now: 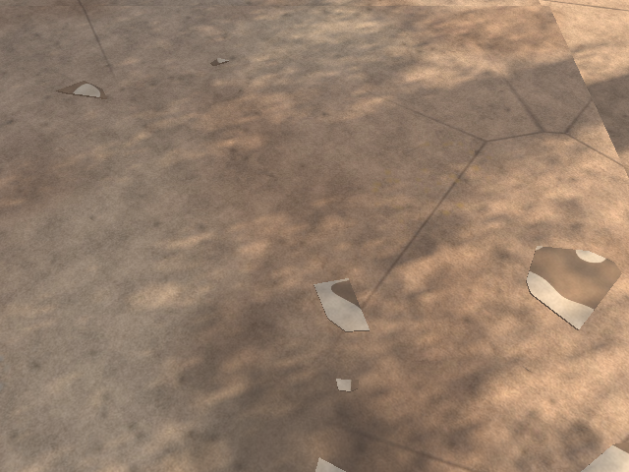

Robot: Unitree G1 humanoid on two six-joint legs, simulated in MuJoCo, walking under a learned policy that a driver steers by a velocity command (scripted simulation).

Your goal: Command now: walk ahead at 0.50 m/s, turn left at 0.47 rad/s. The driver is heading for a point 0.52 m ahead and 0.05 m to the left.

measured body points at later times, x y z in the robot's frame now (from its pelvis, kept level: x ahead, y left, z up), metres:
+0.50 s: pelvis +0.30 -0.02 +0.01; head +0.32 -0.02 +0.46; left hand +0.43 +0.28 -0.06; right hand +0.43 -0.28 -0.11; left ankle +0.13 +0.07 -0.67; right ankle +0.41 -0.10 -0.72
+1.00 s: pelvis +0.44 +0.05 +0.02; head +0.45 +0.06 +0.47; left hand +0.43 +0.32 -0.12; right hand +0.70 -0.11 -0.07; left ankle +0.46 +0.16 -0.71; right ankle +0.42 -0.10 -0.71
